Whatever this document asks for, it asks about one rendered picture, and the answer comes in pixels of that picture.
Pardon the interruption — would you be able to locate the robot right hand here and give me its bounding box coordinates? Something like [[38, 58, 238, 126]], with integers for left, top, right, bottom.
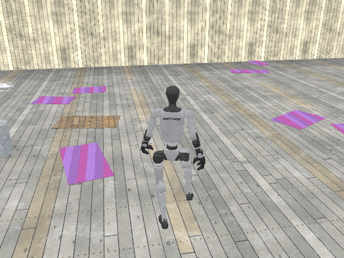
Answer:
[[193, 156, 205, 170]]

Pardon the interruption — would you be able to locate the robot right forearm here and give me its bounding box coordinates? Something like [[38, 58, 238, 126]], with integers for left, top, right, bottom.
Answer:
[[192, 132, 204, 158]]

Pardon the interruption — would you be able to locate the right robot thigh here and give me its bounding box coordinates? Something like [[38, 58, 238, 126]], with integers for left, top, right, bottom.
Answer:
[[178, 148, 190, 169]]

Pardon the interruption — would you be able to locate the robot left upper arm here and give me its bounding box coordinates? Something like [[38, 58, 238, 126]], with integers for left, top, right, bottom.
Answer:
[[146, 109, 161, 137]]

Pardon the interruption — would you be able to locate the robot left hand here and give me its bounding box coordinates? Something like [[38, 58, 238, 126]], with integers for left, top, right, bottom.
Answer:
[[141, 145, 153, 154]]

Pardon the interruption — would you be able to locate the robot right upper arm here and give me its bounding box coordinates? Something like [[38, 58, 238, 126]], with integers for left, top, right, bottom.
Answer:
[[184, 109, 197, 140]]

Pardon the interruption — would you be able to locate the robot left forearm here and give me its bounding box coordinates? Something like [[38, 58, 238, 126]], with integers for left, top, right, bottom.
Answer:
[[141, 129, 151, 147]]

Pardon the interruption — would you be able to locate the robot head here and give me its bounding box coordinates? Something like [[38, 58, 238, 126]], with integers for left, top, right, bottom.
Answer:
[[163, 85, 182, 112]]

